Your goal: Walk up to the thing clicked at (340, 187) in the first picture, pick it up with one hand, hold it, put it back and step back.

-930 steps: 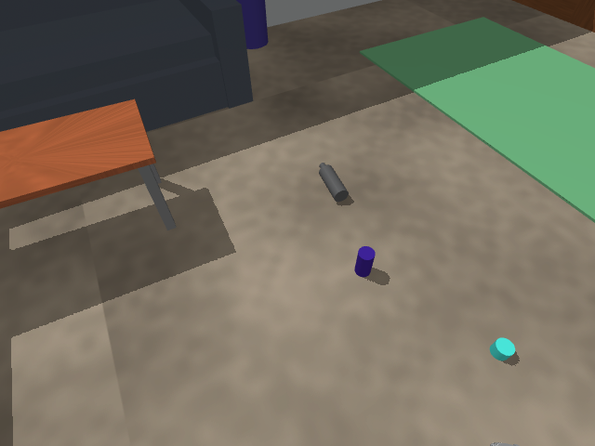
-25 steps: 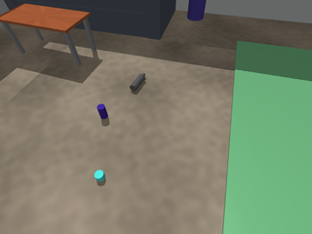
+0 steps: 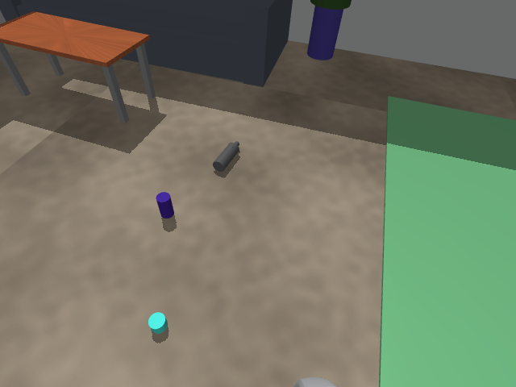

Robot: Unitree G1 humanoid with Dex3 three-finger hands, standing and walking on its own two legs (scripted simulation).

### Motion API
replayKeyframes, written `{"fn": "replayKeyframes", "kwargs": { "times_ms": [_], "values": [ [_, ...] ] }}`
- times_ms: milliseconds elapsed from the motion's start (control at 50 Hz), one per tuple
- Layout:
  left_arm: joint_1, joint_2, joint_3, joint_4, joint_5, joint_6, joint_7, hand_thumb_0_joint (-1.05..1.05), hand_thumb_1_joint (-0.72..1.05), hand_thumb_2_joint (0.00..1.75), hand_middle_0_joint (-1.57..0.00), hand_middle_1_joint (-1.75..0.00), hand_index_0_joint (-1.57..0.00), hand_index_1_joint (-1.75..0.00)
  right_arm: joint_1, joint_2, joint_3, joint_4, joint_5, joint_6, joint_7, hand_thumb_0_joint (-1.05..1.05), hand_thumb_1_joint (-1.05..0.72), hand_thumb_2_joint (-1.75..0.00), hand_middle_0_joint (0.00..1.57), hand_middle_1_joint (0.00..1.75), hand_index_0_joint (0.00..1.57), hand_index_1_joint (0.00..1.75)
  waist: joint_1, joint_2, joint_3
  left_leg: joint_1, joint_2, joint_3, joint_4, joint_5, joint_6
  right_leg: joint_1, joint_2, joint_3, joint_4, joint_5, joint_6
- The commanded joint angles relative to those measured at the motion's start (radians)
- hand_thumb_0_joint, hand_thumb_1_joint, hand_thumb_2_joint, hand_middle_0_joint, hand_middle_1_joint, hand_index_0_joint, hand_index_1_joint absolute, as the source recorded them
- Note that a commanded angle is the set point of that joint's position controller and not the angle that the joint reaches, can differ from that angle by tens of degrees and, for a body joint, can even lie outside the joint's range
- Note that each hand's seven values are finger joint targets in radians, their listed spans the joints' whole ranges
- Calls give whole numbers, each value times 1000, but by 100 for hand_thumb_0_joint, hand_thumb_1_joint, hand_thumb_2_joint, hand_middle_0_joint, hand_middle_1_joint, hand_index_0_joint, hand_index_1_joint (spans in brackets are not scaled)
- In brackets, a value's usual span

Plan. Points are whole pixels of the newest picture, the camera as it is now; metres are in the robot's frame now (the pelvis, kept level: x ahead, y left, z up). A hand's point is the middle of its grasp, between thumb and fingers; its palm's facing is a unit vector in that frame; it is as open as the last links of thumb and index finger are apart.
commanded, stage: walk up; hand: left
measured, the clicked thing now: (228, 154) +1.42 +0.14 -0.73
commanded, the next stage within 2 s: none
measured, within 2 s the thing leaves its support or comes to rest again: neither
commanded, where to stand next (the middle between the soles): +1.03 -0.08 m, yaw -1 degrees
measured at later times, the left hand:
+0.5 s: hand (169, 269) +0.34 +0.19 -0.11, palm faces -0.02 -0.92 -0.39, open 7.3 cm
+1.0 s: hand (176, 207) +0.54 +0.21 -0.15, palm faces -0.06 -0.94 -0.34, open 7.4 cm
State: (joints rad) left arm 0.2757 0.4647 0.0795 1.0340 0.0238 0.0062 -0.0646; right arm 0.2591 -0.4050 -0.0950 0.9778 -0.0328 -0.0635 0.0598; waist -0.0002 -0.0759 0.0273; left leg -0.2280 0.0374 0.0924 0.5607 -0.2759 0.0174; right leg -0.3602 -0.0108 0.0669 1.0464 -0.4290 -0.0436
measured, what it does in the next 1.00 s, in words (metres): walks ahead: right foot, then left foot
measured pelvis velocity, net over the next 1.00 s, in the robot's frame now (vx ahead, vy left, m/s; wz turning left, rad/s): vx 0.49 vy -0.06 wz -0.02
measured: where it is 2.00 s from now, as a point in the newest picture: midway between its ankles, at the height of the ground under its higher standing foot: (274, 241)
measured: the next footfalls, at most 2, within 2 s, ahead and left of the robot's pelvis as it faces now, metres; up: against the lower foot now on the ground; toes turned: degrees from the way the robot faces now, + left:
right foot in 0.32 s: +0.31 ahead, -0.17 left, +0.00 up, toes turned -7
left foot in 0.82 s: +0.56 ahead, +0.06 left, +0.00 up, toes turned +4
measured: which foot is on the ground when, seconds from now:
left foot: down 0.00-0.36, up 0.38-0.80, down 0.82-1.00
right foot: up 0.00-0.30, down 0.32-0.84, up 0.86-1.00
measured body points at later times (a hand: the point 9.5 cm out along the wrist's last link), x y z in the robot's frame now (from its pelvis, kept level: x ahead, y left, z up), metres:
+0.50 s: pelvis +0.24 -0.07 +0.01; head +0.25 -0.11 +0.46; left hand +0.34 +0.24 -0.08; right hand +0.28 -0.39 -0.13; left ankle +0.17 +0.09 -0.63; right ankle +0.27 -0.17 -0.73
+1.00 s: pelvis +0.49 -0.06 +0.00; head +0.51 -0.03 +0.45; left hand +0.55 +0.26 -0.12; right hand +0.57 -0.37 -0.09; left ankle +0.52 +0.06 -0.73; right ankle +0.43 -0.19 -0.65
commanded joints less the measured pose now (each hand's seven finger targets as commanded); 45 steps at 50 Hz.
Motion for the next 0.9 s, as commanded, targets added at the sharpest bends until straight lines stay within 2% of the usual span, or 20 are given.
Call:
{"fn": "replayKeyframes", "kwargs": {
  "times_ms": [0, 100, 200, 260, 300, 320, 340, 360, 380, 400, 460, 620, 720, 760, 780, 800, 820, 840, 860, 880],
  "values": [
    [-16, 198, 40, -77, -14, -53, -11, 0, 90, 90, -20, -30, -20, -30, -40, -272, -53, -104, 14, -45, -22, 0, -90, -90, 20, 30, 20, 30, 1, 204, 121, 36, 258, -334, -437, -344, 157, -236, -85, 46, -58, 141, 37],
    [-92, 168, 34, -135, -7, -50, -35, 0, 90, 90, -20, -30, -20, -30, -4, -280, -55, -118, 19, -53, -19, 0, -90, -90, 20, 30, 20, 30, -12, 212, 130, 74, 236, -202, -458, -236, 176, -220, -103, -32, -258, 236, 67],
    [-213, 130, 27, -181, -7, -60, -44, 0, 90, 90, -20, -30, -20, -30, 41, -281, -55, -128, 22, -46, -19, 0, -90, -90, 20, 30, 20, 30, -44, 177, 115, 103, 210, -103, -385, -50, 160, -126, -100, -97, -449, 326, 34],
    [-167, 125, 33, -172, -8, -67, -35, 0, 90, 90, -20, -30, -20, -30, 36, -285, -55, -143, 19, -34, -28, 0, -90, -90, 20, 30, 20, 30, -14, 174, 41, 148, 220, -85, -239, 211, 149, 3, -62, -145, -483, 282, 12],
    [9, 172, 59, -120, -8, -79, -15, 0, 90, 90, -20, -30, -20, -30, 57, -242, -37, -156, 18, -26, -34, 0, -90, -90, 20, 30, 20, 30, 77, 30, -89, 74, 146, -10, 108, 358, 100, 311, -17, -161, -543, 251, -13],
    [148, 233, 86, -95, -4, -87, 1, 0, 90, 90, -20, -30, -20, -30, 125, -182, -14, -156, 19, -26, -33, 0, -90, -90, 20, 30, 20, 30, 128, -137, -185, -59, 72, 22, 381, 204, 66, 503, -97, -33, -588, 98, -28],
    [177, 326, 103, -109, -8, -94, 13, 0, 90, 90, -20, -30, -20, -30, 155, -141, 2, -184, 37, -26, -31, 0, -90, -90, 20, 30, 20, 30, 116, -307, -202, -359, -81, 24, 584, -199, 17, 662, -362, 483, -739, -2, -145],
    [156, 332, 103, -123, -24, -92, 15, 0, 90, 90, -20, -30, -20, -30, 98, -240, -17, -164, 31, -18, -41, 0, -90, -90, 20, 30, 20, 30, 136, -206, -163, -411, -30, -73, 654, -251, 17, 616, -427, 610, -771, 57, -224],
    [110, 305, 98, -141, -38, -87, 20, 0, 90, 90, -20, -30, -20, -30, 62, -261, -25, -154, 27, -18, -44, 0, -90, -90, 20, 30, 20, 30, 117, -123, -102, -401, 16, -132, 707, -199, 15, 508, -413, 544, -773, 116, -233],
    [67, 265, 81, -157, -42, -89, 26, 0, 90, 90, -20, -30, -20, -30, 48, -243, -23, -135, 40, -18, -42, 0, -90, -90, 20, 30, 20, 30, 95, -39, -55, -362, 23, -194, 704, -142, 21, 409, -364, 383, -765, 242, -197],
    [-11, 190, 57, -177, -39, -99, 33, 0, 90, 90, -20, -30, -20, -30, 99, -188, -8, -124, 43, -5, -25, 0, -90, -90, 20, 30, 20, 30, 21, -84, 16, -267, 44, -161, 570, -13, 27, 206, -228, 104, -770, 339, -125],
    [-11, 207, 60, -244, -13, -126, 27, 0, 90, 90, -20, -30, -20, -30, -57, -174, -22, -189, 18, 6, 17, 0, -90, -90, 20, 30, 20, 30, 35, -29, 117, -322, 55, -128, 198, 125, -34, 167, -232, -20, -866, 229, -140],
    [29, 212, 58, -238, -13, -111, 29, 0, 90, 90, -20, -30, -20, -30, -105, -166, -23, -206, 12, -15, 25, 0, -90, -90, 20, 30, 20, 30, 47, -25, 22, -167, 47, -58, 0, 195, 14, 275, -235, -57, -726, 412, -126],
    [24, 221, 54, -245, -18, -103, 35, 0, 90, 90, -20, -30, -20, -30, -26, -183, -35, -185, 6, -16, 15, 0, -90, -90, 20, 30, 20, 30, 2, 34, -16, -24, 14, -27, -39, 185, 33, 240, -237, -64, -603, 496, -117],
    [34, 194, 41, -255, -19, -98, 38, 0, 90, 90, -20, -30, -20, -30, 85, -218, -48, -151, -5, -22, 7, 0, -90, -90, 20, 30, 20, 30, -53, 122, -84, 132, -9, -34, -58, 130, 63, 197, -177, -107, -392, 548, -95],
    [92, 136, 20, -257, -27, -92, 41, 0, 90, 90, -20, -30, -20, -30, 199, -277, -71, -128, -20, -27, -6, 0, -90, -90, 20, 30, 20, 30, -97, 263, -156, 309, 71, -159, -105, 9, 117, 51, -112, -150, -140, 443, -59],
    [151, 59, 1, -263, -39, -90, 39, 0, 90, 90, -20, -30, -20, -30, 224, -347, -89, -153, -26, -31, -20, 0, -90, -90, 20, 30, 20, 30, -79, 459, -195, 474, 306, -576, -144, -40, 187, -212, 38, -134, 77, -43, -7],
    [142, 167, 26, -247, -42, -79, 54, 0, 90, 90, -20, -30, -20, -30, 213, -358, -91, -169, 13, -31, -22, 0, -90, -90, 20, 30, 20, 30, -93, 324, -223, 519, 391, -808, -235, -39, 289, -292, 56, -45, 177, -133, -18],
    [86, 200, 22, -234, -31, -77, 60, 0, 90, 90, -20, -30, -20, -30, 184, -343, -93, -173, 31, -28, -26, 0, -90, -90, 20, 30, 20, 30, -89, 258, -163, 450, 406, -771, -241, 22, 309, -324, 1, 8, 229, -109, -23],
    [40, 200, 18, -238, -32, -87, 56, 0, 90, 90, -20, -30, -20, -30, 155, -296, -73, -188, 38, -27, -34, 0, -90, -90, 20, 30, 20, 30, -87, 170, -115, 353, 355, -594, -229, 233, 269, -286, -9, 57, 226, -44, -18]
  ]
}}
